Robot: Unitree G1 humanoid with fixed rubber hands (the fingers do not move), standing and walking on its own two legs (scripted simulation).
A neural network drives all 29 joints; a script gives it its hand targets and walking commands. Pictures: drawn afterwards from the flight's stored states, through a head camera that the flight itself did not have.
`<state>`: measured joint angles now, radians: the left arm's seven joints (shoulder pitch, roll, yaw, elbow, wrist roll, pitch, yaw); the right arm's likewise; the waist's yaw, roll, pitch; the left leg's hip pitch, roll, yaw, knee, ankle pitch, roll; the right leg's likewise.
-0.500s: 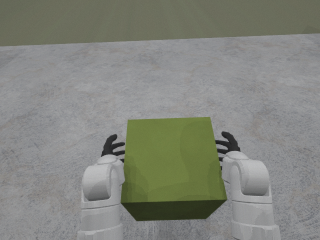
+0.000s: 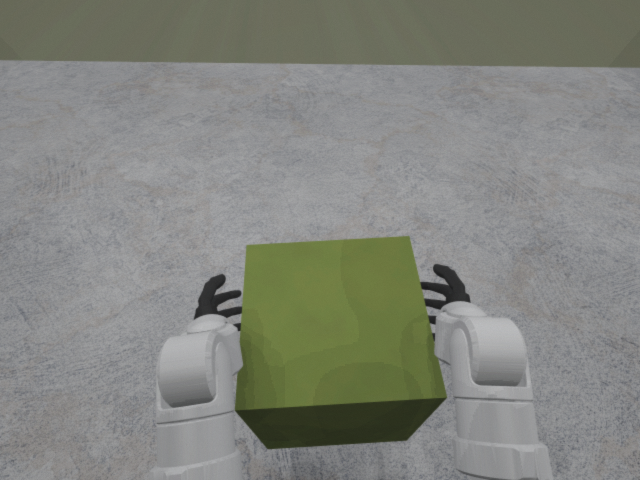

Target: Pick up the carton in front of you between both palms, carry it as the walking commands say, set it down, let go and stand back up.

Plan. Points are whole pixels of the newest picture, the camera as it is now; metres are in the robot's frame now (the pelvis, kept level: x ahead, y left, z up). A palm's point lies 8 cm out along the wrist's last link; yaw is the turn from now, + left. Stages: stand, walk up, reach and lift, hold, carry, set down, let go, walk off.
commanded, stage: carry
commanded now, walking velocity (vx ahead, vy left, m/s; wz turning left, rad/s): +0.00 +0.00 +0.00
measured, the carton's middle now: (333, 350) +0.32 +0.01 -0.02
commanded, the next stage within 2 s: none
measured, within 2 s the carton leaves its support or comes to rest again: neither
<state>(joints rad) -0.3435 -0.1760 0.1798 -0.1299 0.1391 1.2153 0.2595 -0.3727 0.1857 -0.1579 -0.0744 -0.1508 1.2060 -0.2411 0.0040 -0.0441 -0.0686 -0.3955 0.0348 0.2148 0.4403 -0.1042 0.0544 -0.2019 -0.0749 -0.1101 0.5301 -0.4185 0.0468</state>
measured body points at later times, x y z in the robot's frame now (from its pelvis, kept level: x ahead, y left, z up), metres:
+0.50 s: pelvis +0.05 -0.02 +0.00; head +0.05 -0.02 +0.45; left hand +0.36 +0.12 +0.07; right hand +0.35 -0.17 +0.07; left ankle +0.08 +0.10 -0.73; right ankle -0.06 -0.12 -0.73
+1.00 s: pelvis +0.00 -0.02 +0.00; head -0.03 -0.02 +0.44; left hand +0.30 +0.12 +0.04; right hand +0.29 -0.17 +0.04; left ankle +0.08 +0.10 -0.73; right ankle -0.06 -0.12 -0.73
